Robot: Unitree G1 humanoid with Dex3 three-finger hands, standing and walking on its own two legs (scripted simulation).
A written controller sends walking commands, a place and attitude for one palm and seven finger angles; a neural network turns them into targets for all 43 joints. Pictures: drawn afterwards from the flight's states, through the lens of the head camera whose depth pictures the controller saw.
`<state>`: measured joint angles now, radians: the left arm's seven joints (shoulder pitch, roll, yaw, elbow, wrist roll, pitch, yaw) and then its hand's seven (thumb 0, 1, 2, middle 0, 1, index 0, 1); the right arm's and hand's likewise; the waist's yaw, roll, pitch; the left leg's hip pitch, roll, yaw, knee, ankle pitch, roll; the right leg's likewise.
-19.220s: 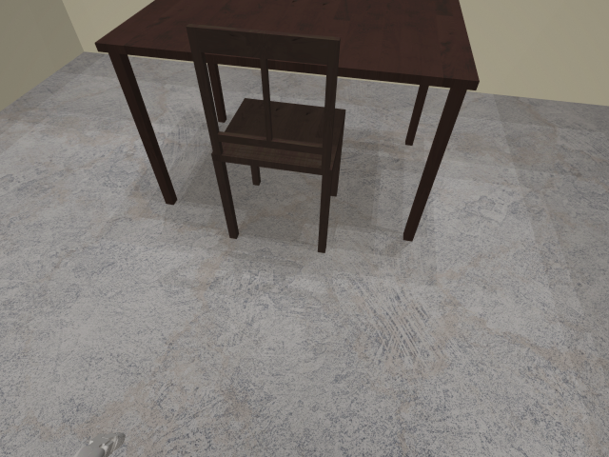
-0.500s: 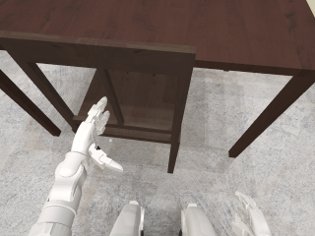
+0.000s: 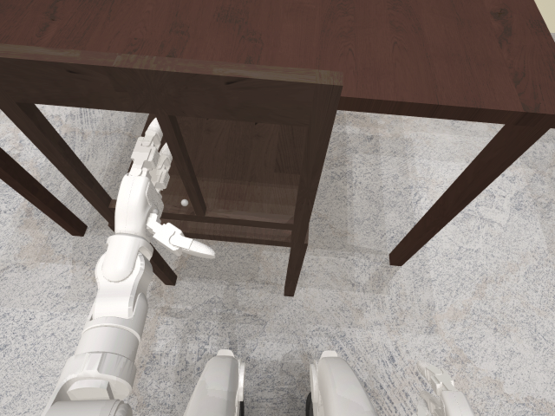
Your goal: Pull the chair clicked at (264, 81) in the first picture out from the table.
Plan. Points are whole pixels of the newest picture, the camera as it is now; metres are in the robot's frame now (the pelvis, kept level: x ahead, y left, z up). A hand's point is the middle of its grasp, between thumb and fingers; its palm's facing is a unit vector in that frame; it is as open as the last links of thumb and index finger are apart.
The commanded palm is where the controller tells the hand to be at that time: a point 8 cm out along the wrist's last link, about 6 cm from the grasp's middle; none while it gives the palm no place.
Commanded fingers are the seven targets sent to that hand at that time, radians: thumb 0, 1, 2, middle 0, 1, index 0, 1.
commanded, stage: push the fingers through the gap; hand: left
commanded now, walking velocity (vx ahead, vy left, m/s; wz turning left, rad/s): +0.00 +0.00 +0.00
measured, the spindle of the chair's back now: (186, 171) +0.47 +0.15 +0.02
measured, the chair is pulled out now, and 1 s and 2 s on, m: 0.00 0.00 0.00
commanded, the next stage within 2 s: hook a spindle and tug to test in 0.90 s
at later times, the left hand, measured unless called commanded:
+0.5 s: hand (198, 190) +0.43 +0.12 +0.02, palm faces -0.12 -0.99 -0.04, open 16.9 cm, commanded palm +0.42 +0.17 +0.02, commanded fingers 0.00 -0.50 0.30 -0.06 -0.08 -0.06 -0.08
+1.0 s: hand (201, 182) +0.43 +0.12 +0.04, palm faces -0.08 -1.00 -0.04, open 16.9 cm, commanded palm +0.41 +0.17 +0.03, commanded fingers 0.00 -0.50 0.30 -0.08 -0.13 -0.08 -0.13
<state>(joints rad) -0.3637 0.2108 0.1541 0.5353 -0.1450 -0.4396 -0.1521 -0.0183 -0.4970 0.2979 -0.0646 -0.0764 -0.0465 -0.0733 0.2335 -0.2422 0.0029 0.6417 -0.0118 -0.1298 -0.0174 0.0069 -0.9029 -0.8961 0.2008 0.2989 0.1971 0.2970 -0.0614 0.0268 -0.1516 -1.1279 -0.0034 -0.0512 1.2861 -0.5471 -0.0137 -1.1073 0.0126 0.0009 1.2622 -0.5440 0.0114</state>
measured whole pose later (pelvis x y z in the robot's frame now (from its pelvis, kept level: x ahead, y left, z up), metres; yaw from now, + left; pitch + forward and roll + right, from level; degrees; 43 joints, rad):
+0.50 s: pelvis -0.01 +0.01 -0.01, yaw +0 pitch +24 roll -2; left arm -0.60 0.25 0.18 0.85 -0.10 -0.39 -0.16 -0.02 -0.50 0.30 -0.06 -0.08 -0.06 -0.08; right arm 0.24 -0.25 0.00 0.65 -0.02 -0.06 0.01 0.01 -0.90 -0.90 0.20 0.30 0.20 0.30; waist -0.10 0.04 -0.16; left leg -1.19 -0.01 -0.05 1.32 -0.54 -0.01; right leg -1.17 0.01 0.00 1.29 -0.54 0.02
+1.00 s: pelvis -0.01 +0.00 -0.01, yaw +0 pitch +23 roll -2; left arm -0.60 0.22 0.20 0.84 -0.08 -0.51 -0.12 -0.02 -0.50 0.30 -0.06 -0.08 -0.06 -0.08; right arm 0.26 -0.25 0.00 0.67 -0.03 -0.08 0.02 0.00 -0.90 -0.90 0.20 0.30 0.20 0.30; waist -0.10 0.03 -0.16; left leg -1.18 0.00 -0.05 1.30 -0.53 -0.01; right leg -1.16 0.02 0.00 1.28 -0.53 0.01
